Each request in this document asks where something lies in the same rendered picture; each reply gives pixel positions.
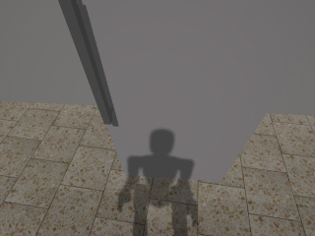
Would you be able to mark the handle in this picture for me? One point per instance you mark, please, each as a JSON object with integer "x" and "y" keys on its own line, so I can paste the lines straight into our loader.
{"x": 74, "y": 21}

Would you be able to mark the fridge door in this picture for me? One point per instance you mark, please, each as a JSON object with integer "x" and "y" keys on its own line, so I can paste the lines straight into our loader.
{"x": 190, "y": 81}

